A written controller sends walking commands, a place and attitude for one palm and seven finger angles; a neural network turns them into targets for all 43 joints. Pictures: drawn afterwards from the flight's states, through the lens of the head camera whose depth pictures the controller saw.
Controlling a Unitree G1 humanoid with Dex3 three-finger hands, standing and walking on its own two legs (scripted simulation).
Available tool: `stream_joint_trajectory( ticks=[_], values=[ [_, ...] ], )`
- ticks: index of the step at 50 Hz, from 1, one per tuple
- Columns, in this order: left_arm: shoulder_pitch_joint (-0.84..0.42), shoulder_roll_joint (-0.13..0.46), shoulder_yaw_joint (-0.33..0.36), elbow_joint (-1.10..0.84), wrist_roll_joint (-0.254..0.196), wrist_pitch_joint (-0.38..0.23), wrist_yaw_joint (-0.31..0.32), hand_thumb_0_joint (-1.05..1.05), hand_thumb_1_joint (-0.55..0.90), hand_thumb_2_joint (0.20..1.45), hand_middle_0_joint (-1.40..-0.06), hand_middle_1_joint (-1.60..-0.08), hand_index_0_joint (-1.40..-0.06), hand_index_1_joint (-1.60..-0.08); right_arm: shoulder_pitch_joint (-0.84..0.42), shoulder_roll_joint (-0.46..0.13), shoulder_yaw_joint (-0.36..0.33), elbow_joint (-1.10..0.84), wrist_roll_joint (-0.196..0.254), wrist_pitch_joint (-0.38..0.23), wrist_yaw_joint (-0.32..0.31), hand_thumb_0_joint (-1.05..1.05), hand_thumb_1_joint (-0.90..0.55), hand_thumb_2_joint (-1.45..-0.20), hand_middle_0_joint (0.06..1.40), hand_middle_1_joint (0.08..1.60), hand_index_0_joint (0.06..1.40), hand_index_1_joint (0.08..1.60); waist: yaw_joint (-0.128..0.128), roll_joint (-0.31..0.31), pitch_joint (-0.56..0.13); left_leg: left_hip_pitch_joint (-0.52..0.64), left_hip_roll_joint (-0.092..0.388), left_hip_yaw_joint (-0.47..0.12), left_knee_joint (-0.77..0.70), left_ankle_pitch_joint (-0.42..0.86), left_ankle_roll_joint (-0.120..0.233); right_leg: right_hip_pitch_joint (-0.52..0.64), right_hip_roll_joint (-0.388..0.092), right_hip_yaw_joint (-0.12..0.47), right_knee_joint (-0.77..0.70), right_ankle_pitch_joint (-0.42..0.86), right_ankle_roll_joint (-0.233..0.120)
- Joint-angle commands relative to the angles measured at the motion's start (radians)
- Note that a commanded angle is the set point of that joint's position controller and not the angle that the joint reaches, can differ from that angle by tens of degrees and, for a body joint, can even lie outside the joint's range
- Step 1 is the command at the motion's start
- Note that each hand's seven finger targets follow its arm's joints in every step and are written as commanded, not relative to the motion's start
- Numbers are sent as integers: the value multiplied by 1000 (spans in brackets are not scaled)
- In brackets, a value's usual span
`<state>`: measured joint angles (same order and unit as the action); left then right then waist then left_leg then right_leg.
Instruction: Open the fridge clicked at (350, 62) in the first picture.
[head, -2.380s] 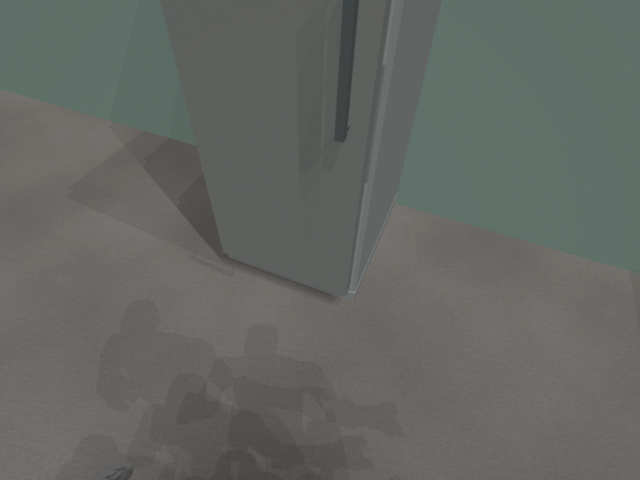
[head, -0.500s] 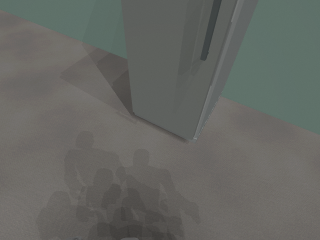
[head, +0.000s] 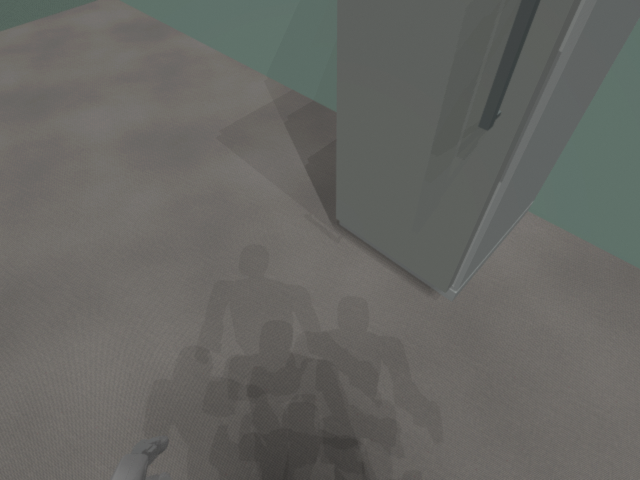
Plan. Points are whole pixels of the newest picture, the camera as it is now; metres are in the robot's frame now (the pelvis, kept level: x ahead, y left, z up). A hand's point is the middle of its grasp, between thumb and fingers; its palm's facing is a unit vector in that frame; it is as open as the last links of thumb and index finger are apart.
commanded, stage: walk to a spot facing it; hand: right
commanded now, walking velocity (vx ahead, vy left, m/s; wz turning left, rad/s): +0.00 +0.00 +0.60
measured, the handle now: (522, 35) +0.77 -0.33 +0.17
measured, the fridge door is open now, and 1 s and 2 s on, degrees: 0 0 0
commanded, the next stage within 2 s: turn to face it in 1.58 s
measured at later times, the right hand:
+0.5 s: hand (420, 465) +0.17 -0.13 -0.15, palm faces -0.36 +0.90 -0.25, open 7.4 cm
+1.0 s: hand (416, 416) +0.24 -0.13 -0.17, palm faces -0.55 +0.82 -0.17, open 7.4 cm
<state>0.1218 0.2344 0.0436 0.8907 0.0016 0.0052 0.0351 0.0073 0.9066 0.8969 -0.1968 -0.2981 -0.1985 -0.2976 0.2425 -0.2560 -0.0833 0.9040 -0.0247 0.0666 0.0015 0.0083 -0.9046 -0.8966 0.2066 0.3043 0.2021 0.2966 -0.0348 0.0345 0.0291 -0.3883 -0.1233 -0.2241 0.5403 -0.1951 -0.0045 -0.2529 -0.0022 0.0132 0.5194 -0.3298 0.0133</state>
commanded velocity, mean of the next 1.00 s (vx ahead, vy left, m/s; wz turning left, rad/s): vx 0.19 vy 0.00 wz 0.60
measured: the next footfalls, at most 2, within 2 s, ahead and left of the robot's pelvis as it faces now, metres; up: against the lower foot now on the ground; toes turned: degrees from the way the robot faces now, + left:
left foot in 0.46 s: -0.02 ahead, +0.14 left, +0.00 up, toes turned +24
right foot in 0.86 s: +0.19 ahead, -0.04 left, +0.00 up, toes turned +27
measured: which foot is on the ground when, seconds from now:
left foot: up 0.00-0.44, down 0.46-0.86, up 0.88-1.00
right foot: down 0.00-0.44, up 0.46-0.84, down 0.86-1.00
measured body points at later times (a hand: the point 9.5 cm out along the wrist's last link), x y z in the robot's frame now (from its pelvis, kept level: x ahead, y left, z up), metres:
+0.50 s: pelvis -0.02 +0.02 -0.01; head +0.01 +0.05 +0.44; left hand -0.12 +0.27 -0.16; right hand +0.19 -0.17 -0.13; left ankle -0.06 +0.13 -0.73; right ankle -0.02 -0.12 -0.71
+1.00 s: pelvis +0.11 +0.03 +0.01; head +0.13 +0.01 +0.46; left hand +0.02 +0.27 -0.11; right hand +0.27 -0.17 -0.15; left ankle -0.01 +0.11 -0.64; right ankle +0.16 -0.05 -0.73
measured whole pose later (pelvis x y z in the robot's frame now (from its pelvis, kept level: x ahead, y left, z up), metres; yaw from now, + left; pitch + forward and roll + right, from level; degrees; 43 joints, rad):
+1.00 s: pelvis +0.11 +0.03 +0.01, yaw +39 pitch +0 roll +2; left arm 0.25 0.18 0.02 0.91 0.03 -0.07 0.01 0.00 0.91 0.90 -0.20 -0.30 -0.20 -0.30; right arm 0.31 -0.25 -0.11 1.00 -0.04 0.04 0.05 0.01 -0.91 -0.90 0.20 0.30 0.20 0.30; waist -0.03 0.05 0.01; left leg -0.48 0.01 0.00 1.15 -0.32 0.00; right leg -0.21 -0.09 -0.18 0.51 -0.29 -0.02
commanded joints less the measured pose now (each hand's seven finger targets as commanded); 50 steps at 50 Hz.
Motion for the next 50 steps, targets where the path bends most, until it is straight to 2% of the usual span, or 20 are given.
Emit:
stream_joint_trajectory(
  ticks=[1, 2, 4, 16, 20, 21, 22, 23, 24, 26, 28, 30, 38, 41, 42, 43, 44, 46, 48, 50],
  values=[
    [61, 224, 44, -74, 18, -19, 15, 0, 900, 900, -200, -300, -200, -300, -60, -115, -42, -113, -9, -22, 10, 0, -900, -900, 200, 300, 200, 300, 43, -276, -24, -259, 77, 85, 536, -342, -56, 70, -480, 422, -300, 147, -197],
    [16, 171, 30, -83, 21, -20, 14, 0, 900, 900, -200, -300, -200, -300, -47, -136, -51, -85, -12, -21, 20, 0, -900, -900, 200, 300, 200, 300, 16, -169, 7, -225, 92, 105, 635, -265, -60, 23, -391, 282, -277, 190, -177],
    [-3, 142, 21, -91, 22, -27, 13, 0, 900, 900, -200, -300, -200, -300, -13, -96, -36, -64, -10, -16, 35, 0, -900, -900, 200, 300, 200, 300, -4, -163, 0, -232, 106, 162, 705, -182, -73, 76, -273, 84, -225, 351, -137],
    [178, 181, 53, -6, 26, -19, -2, 0, 900, 900, -200, -300, -200, -300, -189, -51, -7, -107, 2, -11, 42, 0, -900, -900, 200, 300, 200, 300, 87, -237, -9, -71, 166, 289, 287, -234, -61, 177, -348, -69, -146, 540, -155],
    [169, 199, 63, 6, 22, -14, -11, 0, 900, 900, -200, -300, -200, -300, -113, -65, -11, -86, 3, -34, 36, 0, -900, -900, 200, 300, 200, 300, 47, -208, -74, 126, 133, 329, 1, -94, -20, 158, -339, -162, 21, 547, -75],
    [189, 182, 58, 9, 16, -13, -20, 0, 900, 900, -200, -300, -200, -300, -41, -110, -17, -64, -1, -46, 30, 0, -900, -900, 200, 300, 200, 300, 11, -110, -128, 327, 164, 289, -127, 8, 9, 42, -319, -208, 179, 436, -22],
    [198, 100, 33, -26, 11, -8, -28, 0, 900, 900, -200, -300, -200, -300, 45, -227, -41, -41, -8, -59, 16, 0, -900, -900, 200, 300, 200, 300, -26, 211, -179, 575, 424, -33, -198, 138, 103, -266, -203, -272, 413, -93, 45],
    [104, 95, 24, -76, 20, 3, -22, 0, 900, 900, -200, -300, -200, -300, 106, -278, -51, -29, 12, -50, 3, 0, -900, -900, 200, 300, 200, 300, -71, 263, -170, 530, 544, -217, -213, 255, 193, -412, -130, -148, 586, -346, 62],
    [36, 110, 25, -91, 16, 12, -18, 0, 900, 900, -200, -300, -200, -300, 106, -265, -56, -32, 15, -46, -6, 0, -900, -900, 200, 300, 200, 300, -85, 257, -133, 435, 503, -241, -272, -10, 213, -441, -146, -56, 640, -299, 50],
    [2, 132, 37, -76, 26, 8, -34, 0, 900, 900, -200, -300, -200, -300, -6, -194, -38, -52, 9, -50, -8, 0, -900, -900, 200, 300, 200, 300, -35, 131, -1, 291, 429, -183, -323, -330, 202, -450, -166, -34, 655, -140, 49],
    [64, 112, 40, -42, 34, 9, -44, 0, 900, 900, -200, -300, -200, -300, -59, -164, -23, -66, 3, -68, -3, 0, -900, -900, 200, 300, 200, 300, 21, 98, 19, 180, 356, -76, -328, -267, 163, -351, -153, -67, 584, -36, 66],
    [84, 103, 40, -33, 33, 4, -47, 0, 900, 900, -200, -300, -200, -300, -36, -166, -23, -54, 3, -83, 2, 0, -900, -900, 200, 300, 200, 300, 29, 102, 16, 173, 330, -60, -329, -233, 163, -328, -137, -77, 524, 0, 73],
    [17, 83, 36, -90, 18, -36, -50, 0, 900, 900, -200, -300, -200, -300, 28, -179, -31, -27, -3, -93, 8, 0, -900, -900, 200, 300, 200, 300, 4, 143, 22, 147, 317, -141, -291, -203, 181, -187, -68, -81, 212, -24, 56],
    [179, 99, 40, -45, 12, -53, -33, 0, 900, 900, -200, -300, -200, -300, -28, -152, -33, -34, 0, -87, 10, 0, -900, -900, 200, 300, 200, 300, 94, 82, -9, -25, 238, -102, -149, -209, 127, 151, -40, -100, -20, 56, 46],
    [299, 159, 52, -6, 17, -62, -15, 0, 900, 900, -200, -300, -200, -300, -35, -91, -22, -51, 3, -83, 14, 0, -900, -900, 200, 300, 200, 300, 142, -88, -58, -144, 151, -31, 47, -230, 88, 339, -135, -4, -123, -65, 27],
    [398, 278, 76, 15, 37, -63, -10, 0, 900, 900, -200, -300, -200, -300, -9, -10, -10, -69, 15, -78, 27, 0, -900, -900, 200, 300, 200, 300, 169, -424, -89, -339, 18, 147, 405, -402, 28, 430, -439, 375, -289, -366, -53],
    [368, 276, 63, 0, 31, -59, -10, 0, 900, 900, -200, -300, -200, -300, -32, -49, -19, -92, 7, -86, 32, 0, -900, -900, 200, 300, 200, 300, 145, -337, -46, -365, 97, 156, 550, -369, 21, 293, -548, 516, -398, -527, -118],
    [245, 171, 36, -15, 25, -71, -8, 0, 900, 900, -200, -300, -200, -300, -58, -71, -31, -56, -6, -84, 48, 0, -900, -900, 200, 300, 200, 300, 92, -192, 58, -357, 175, 172, 689, -202, 12, 137, -466, 359, -413, -416, -94],
    [196, 103, 17, -6, 23, -83, -5, 0, 900, 900, -200, -300, -200, -300, -14, -32, -29, -20, -14, -68, 61, 0, -900, -900, 200, 300, 200, 300, 43, -159, 89, -297, 204, 199, 693, -69, -7, 79, -367, 109, -382, -143, -47],
    [222, 81, 15, 14, 18, -95, -1, 0, 900, 900, -200, -300, -200, -300, 22, -2, -26, -3, -11, -56, 59, 0, -900, -900, 200, 300, 200, 300, 30, -175, 54, -292, 205, 212, 697, -6, -20, 120, -329, -31, -349, 63, -43]
  ],
)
